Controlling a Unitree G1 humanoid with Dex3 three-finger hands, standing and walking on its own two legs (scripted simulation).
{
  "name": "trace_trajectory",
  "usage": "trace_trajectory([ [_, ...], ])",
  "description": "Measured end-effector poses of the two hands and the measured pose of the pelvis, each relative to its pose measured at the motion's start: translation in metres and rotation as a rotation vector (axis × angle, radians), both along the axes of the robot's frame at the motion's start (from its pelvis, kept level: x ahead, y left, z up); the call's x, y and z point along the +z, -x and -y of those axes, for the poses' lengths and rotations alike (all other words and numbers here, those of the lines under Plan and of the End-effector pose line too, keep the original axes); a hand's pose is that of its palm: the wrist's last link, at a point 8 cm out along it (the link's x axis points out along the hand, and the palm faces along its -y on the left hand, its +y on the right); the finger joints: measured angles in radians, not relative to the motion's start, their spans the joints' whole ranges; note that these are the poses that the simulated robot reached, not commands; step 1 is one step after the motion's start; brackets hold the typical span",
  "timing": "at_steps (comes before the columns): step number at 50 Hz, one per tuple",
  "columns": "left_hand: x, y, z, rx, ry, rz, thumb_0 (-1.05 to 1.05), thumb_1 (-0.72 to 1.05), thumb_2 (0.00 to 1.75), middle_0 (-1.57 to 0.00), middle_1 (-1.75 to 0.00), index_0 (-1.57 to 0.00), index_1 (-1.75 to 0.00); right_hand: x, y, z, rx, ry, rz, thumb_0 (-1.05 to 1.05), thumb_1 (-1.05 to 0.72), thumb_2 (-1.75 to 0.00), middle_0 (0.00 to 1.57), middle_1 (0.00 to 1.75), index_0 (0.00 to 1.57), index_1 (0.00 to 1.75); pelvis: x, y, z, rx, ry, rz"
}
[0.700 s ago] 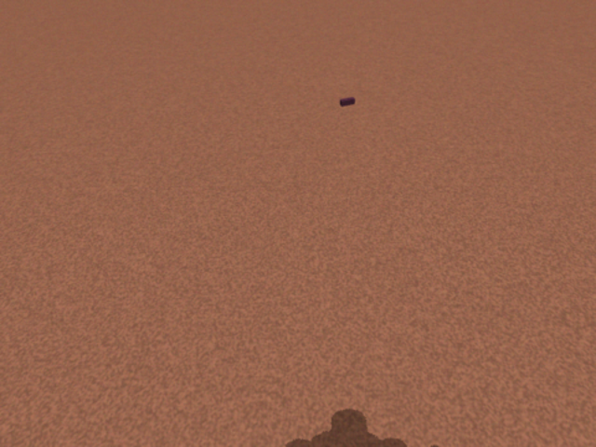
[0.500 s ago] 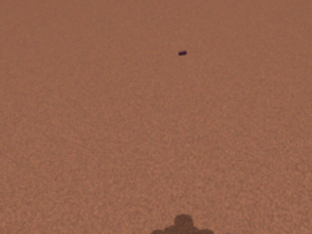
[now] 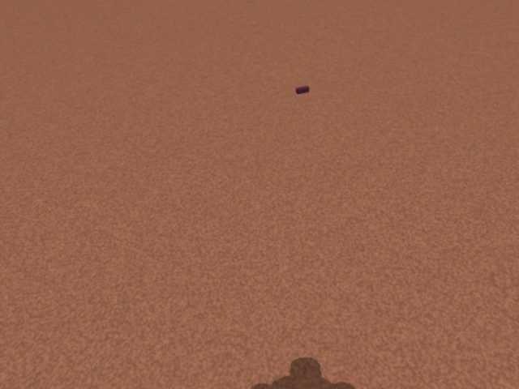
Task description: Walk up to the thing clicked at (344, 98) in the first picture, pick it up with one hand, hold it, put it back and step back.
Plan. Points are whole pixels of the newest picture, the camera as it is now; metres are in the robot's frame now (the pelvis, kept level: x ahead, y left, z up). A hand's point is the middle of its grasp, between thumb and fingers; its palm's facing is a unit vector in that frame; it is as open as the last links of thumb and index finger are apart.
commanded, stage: stand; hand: left
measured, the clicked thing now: (302, 90) +2.29 -0.28 -0.76
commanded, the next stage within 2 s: walk up in 0.42 s
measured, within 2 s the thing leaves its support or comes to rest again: neither
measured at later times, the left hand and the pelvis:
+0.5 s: hand out of the picture +0.08 +0.26 -0.15, palm faces +0.00 -0.95 -0.32, open 7.4 cm; pelvis +0.01 -0.01 +0.00, yaw +1 degrees
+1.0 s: hand (168, 388) +0.18 +0.20 -0.16, palm faces +0.15 -0.93 -0.35, open 7.4 cm; pelvis +0.19 -0.09 -0.02, yaw +7 degrees
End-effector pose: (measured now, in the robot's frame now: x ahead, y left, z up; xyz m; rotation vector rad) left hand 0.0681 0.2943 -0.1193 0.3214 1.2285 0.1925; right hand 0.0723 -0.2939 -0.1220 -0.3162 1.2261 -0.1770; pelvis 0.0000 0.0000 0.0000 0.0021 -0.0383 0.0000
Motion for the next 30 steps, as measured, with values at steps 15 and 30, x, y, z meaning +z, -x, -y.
trace_trajectory([
  [15, 0.001, -0.001, 0.002, -0.001, -0.003, -0.001, 0.0, 0.9, 0.89, -0.2, -0.3, -0.2, -0.3, -0.001, 0.002, 0.002, -0.002, -0.002, -0.011, 0.0, -0.9, -0.9, 0.2, 0.3, 0.2, 0.3, 0.0, -0.001, 0.002, 0.002, 0.0, -0.002],
  [30, 0.007, -0.037, -0.017, 0.01, -0.008, 0.091, 0.0, 0.9, 0.89, -0.2, -0.3, -0.2, -0.3, 0.007, -0.001, 0.05, -0.002, 0.058, 0.045, 0.0, -0.9, -0.9, 0.21, 0.31, 0.21, 0.3, -0.014, -0.022, 0.021, 0.007, -0.032, -0.032],
])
